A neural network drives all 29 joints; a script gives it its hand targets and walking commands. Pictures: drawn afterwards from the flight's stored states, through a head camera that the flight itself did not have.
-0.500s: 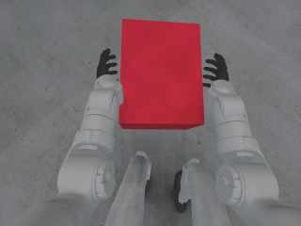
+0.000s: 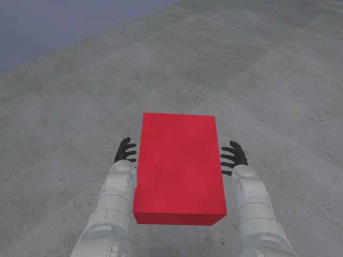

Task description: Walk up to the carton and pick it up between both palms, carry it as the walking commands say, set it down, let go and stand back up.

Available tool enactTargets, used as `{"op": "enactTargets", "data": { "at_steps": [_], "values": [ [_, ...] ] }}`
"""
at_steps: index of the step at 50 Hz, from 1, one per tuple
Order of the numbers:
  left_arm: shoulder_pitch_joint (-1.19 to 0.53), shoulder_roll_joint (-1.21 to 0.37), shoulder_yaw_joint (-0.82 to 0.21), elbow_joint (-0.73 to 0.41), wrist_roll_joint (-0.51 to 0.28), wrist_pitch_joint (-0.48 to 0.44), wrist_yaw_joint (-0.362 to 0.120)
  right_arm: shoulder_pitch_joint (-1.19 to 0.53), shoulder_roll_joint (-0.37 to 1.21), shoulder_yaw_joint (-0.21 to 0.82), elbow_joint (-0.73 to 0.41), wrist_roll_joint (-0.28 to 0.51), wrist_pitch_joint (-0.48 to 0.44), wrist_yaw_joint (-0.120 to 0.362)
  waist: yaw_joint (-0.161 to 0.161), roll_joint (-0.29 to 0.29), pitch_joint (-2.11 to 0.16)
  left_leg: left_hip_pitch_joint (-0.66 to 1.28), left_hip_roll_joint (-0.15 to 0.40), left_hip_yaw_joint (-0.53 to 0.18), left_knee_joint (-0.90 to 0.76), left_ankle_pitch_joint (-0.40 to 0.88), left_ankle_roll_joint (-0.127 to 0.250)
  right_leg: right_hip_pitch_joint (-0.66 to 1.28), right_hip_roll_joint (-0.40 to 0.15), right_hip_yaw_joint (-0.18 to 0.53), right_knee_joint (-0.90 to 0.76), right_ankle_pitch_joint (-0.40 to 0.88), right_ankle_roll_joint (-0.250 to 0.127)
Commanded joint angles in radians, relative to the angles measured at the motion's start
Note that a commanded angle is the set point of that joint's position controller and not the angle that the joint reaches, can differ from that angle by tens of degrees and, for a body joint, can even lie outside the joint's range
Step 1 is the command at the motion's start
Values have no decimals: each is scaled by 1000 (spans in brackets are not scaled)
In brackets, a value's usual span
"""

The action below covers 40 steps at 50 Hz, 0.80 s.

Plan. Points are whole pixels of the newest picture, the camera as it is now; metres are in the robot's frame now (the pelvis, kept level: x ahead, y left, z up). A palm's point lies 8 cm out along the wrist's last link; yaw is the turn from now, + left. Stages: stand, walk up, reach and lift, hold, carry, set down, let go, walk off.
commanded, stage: reach and lift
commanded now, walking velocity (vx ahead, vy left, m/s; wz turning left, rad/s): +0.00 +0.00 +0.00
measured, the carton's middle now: (177, 168) +0.39 +0.03 -0.09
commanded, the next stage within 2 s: hold in 1.46 s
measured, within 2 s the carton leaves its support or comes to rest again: neither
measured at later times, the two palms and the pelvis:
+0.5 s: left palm (115, 160) +0.32 +0.16 +0.07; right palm (251, 164) +0.32 -0.13 +0.07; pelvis -0.01 +0.00 +0.01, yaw -1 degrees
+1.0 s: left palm (116, 156) +0.32 +0.16 +0.08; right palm (251, 161) +0.32 -0.13 +0.07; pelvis +0.01 +0.00 +0.02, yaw -1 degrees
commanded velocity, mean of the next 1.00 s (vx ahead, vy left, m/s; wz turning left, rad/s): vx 0.00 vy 0.00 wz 0.00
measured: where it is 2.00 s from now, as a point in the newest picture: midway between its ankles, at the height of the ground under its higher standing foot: outside the picture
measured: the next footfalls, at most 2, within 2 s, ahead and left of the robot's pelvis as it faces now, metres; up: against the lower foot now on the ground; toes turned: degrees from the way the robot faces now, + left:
none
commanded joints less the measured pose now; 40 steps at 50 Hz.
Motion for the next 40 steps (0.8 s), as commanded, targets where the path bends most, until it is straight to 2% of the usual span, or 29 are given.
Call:
{"op": "enactTargets", "data": {
  "at_steps": [1,3,4,5,7,8,9,11,12,14,15,16,17,18,19,21,22,23,25,28,30,31,32,34,35,36,38,39,40],
  "values": [
    [-510,-1138,-552,-178,-239,-14,-567,-470,1030,594,-103,211,-27,281,-139,17,-710,391,-88,29,-104,371,7,530,45,189,-143,681,45],
    [-446,-1161,-558,-153,-238,5,-561,-483,1018,624,-140,220,-18,280,-138,-11,-684,391,-77,19,-126,383,7,546,45,193,-157,694,44],
    [-486,-1137,-538,-192,-240,10,-559,-444,1020,597,-87,204,0,278,-142,-5,-624,388,-79,22,-142,352,12,530,43,194,-173,646,43],
    [-493,-1125,-540,-210,-230,18,-555,-446,1028,599,-95,210,7,285,-123,10,-605,407,-75,25,-156,342,11,522,45,185,-181,636,41],
    [-482,-1152,-558,-215,-252,42,-558,-485,1020,625,-148,242,21,293,-122,-5,-604,426,-69,33,-153,341,16,541,38,200,-196,628,36],
    [-454,-1143,-500,-130,-216,52,-563,-538,986,605,-156,220,26,297,-116,-23,-548,404,-68,40,-167,266,19,503,44,182,-207,540,39],
    [-517,-1160,-552,-234,-251,44,-559,-493,1024,630,-137,234,28,301,-125,12,-644,461,-65,27,-161,332,10,541,41,188,-204,588,34],
    [-496,-1177,-566,-245,-267,72,-550,-437,1013,600,-109,223,63,310,-141,-8,-597,489,-60,35,-181,343,3,541,59,176,-221,586,22],
    [-495,-1150,-541,-200,-253,81,-558,-491,985,592,-117,222,64,311,-138,-21,-524,443,-57,39,-183,266,11,507,54,169,-232,507,28],
    [-509,-1158,-526,-190,-253,102,-557,-514,1001,596,-126,231,77,320,-113,11,-522,463,-61,47,-187,268,4,513,51,165,-252,479,24],
    [-566,-1156,-541,-227,-271,102,-560,-557,993,593,-124,234,84,324,-126,-5,-499,484,-50,44,-185,212,2,480,48,160,-263,383,26],
    [-568,-1113,-476,-133,-231,118,-567,-573,979,522,-45,211,88,324,-131,-21,-402,443,-51,50,-197,137,10,420,41,151,-283,302,29],
    [-586,-1138,-482,-145,-256,118,-575,-643,992,564,-118,228,90,326,-112,-39,-433,442,-46,44,-194,112,14,435,38,149,-284,251,30],
    [-654,-1116,-507,-208,-266,116,-568,-684,1049,604,-114,271,97,335,-83,-27,-454,495,-51,47,-195,88,14,424,32,157,-299,195,28],
    [-676,-1114,-469,-157,-255,129,-569,-727,1047,586,-86,274,99,337,-76,-47,-402,494,-66,62,-187,38,12,366,8,173,-327,85,28],
    [-760,-1099,-441,-145,-247,140,-578,-764,1024,535,-31,258,107,343,-105,-50,-346,499,-73,75,-177,-17,-4,291,-2,182,-352,-56,19],
    [-767,-1116,-440,-150,-243,143,-581,-790,1017,512,-35,260,103,347,-101,-9,-349,504,-71,79,-188,-7,-12,292,2,172,-362,-39,14],
    [-819,-1115,-443,-150,-259,149,-581,-756,1021,471,37,238,112,350,-124,-3,-361,501,-68,89,-194,-43,-17,293,8,162,-360,-67,10],
    [-783,-1144,-448,-138,-250,170,-581,-693,1025,449,45,224,127,353,-142,8,-370,542,-62,90,-217,-5,-22,307,25,146,-362,11,5],
    [-731,-1148,-403,-61,-216,193,-594,-757,998,430,-7,219,138,357,-130,-17,-350,539,-74,89,-228,-27,-14,317,28,149,-382,-20,10],
    [-714,-1164,-390,-58,-206,204,-593,-738,970,416,10,218,139,365,-143,15,-333,546,-71,84,-232,-13,-20,325,30,149,-385,7,9],
    [-665,-1165,-410,-80,-212,207,-594,-718,970,435,-41,223,151,365,-126,15,-358,555,-63,85,-235,65,-15,373,49,133,-377,103,13],
    [-637,-1146,-368,-54,-191,205,-594,-696,980,433,-17,220,151,366,-115,0,-334,575,-63,83,-243,75,-10,342,37,136,-384,102,16],
    [-607,-1184,-410,-109,-212,212,-587,-647,965,472,-57,234,160,369,-124,26,-366,582,-53,75,-250,146,-18,420,58,131,-368,218,20],
    [-631,-1173,-417,-142,-217,208,-584,-630,1009,475,-54,239,166,374,-108,9,-397,600,-54,77,-247,178,-12,425,58,132,-369,247,26],
    [-607,-1186,-400,-120,-218,214,-584,-633,984,470,-52,228,166,370,-119,12,-412,597,-49,74,-252,183,-13,445,56,132,-368,257,25],
    [-575,-1164,-393,-118,-206,217,-588,-624,989,496,-73,240,176,365,-100,7,-388,585,-56,71,-248,190,-4,445,54,139,-370,264,31],
    [-559,-1177,-388,-125,-209,221,-591,-594,977,468,-63,222,183,370,-108,15,-383,574,-46,71,-265,189,-12,453,68,122,-374,265,30],
    [-599,-1181,-432,-196,-226,212,-585,-604,1004,501,-78,248,176,373,-105,36,-447,618,-52,63,-253,244,-11,462,71,135,-362,318,27]
  ]
}}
